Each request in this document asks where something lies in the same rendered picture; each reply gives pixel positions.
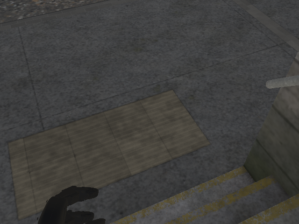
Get stairs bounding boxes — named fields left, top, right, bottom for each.
left=110, top=166, right=299, bottom=224

